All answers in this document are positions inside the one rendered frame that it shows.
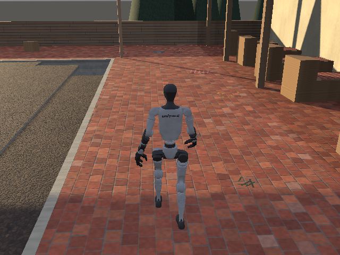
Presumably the right robot upper arm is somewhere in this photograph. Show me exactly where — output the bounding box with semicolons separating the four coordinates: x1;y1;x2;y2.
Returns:
181;107;195;135

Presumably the robot right foot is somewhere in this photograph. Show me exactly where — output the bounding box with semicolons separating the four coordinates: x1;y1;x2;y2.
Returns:
176;214;185;230

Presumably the left robot forearm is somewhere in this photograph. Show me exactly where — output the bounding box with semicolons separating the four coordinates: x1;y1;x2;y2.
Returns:
137;129;150;154

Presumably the right robot hand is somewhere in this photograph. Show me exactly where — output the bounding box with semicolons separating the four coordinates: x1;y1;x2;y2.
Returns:
184;139;197;148

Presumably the left robot upper arm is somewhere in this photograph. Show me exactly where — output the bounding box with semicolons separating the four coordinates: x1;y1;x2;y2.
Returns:
145;107;159;137

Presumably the right robot forearm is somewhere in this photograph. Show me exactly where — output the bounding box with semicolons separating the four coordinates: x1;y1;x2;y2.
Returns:
189;127;197;142

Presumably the left robot hand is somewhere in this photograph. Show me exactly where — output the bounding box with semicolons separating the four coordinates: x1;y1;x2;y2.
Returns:
135;152;147;167

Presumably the humanoid robot head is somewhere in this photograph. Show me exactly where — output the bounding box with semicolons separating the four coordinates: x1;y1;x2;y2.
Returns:
162;84;179;109

